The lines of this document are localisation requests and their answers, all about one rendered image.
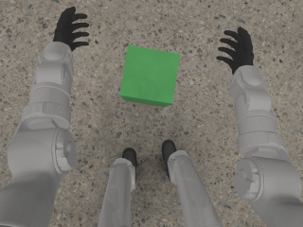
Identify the robot right forearm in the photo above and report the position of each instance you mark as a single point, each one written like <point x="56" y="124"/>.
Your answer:
<point x="255" y="117"/>

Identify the right robot thigh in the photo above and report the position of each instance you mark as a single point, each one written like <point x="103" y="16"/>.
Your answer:
<point x="197" y="207"/>

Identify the robot right foot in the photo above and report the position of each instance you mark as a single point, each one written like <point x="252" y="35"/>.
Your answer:
<point x="168" y="147"/>

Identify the robot right hand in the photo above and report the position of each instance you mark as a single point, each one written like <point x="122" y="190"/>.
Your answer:
<point x="243" y="54"/>

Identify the robot left forearm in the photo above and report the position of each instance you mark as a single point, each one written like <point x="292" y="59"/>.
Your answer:
<point x="50" y="93"/>

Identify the left robot upper arm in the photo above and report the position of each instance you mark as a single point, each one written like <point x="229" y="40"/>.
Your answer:
<point x="38" y="160"/>

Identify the robot left hand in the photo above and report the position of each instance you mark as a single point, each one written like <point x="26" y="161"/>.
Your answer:
<point x="63" y="32"/>

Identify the carton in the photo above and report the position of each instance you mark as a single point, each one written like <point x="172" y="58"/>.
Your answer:
<point x="149" y="76"/>

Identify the right robot upper arm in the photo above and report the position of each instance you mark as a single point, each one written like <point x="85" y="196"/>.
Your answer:
<point x="272" y="187"/>

